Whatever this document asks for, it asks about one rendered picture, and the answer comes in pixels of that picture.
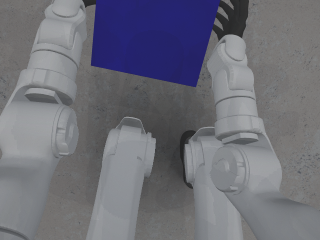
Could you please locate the left robot upper arm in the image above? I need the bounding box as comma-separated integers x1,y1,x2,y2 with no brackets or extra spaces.
0,100,79,240

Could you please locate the robot right forearm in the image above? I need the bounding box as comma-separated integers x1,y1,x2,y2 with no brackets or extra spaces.
207,34,276,155

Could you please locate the right robot upper arm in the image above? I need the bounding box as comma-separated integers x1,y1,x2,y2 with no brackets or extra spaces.
210,143,320,240

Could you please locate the robot left forearm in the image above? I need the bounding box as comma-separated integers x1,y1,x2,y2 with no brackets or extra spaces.
0,0,87,150

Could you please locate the robot right shin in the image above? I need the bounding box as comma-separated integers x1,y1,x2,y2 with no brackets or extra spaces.
190,127,225,184

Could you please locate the carton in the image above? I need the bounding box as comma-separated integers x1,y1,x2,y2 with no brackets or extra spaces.
91,0,220,87

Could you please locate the robot shin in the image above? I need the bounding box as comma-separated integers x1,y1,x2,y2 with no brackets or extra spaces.
102,117,146,165
190,127,225,184

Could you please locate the robot right hand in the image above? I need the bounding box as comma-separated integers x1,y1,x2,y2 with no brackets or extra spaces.
212,0,249,41

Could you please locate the robot left shin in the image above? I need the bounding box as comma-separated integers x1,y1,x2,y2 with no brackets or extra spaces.
102,117,146,165

